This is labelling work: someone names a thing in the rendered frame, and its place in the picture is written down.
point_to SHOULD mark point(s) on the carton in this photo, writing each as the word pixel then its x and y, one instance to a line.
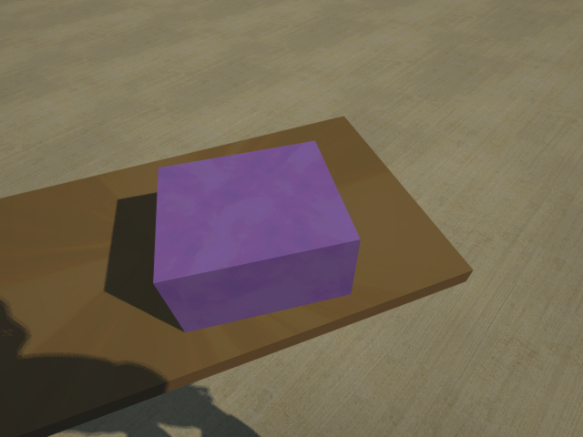
pixel 250 234

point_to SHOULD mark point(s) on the table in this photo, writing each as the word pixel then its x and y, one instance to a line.
pixel 84 331

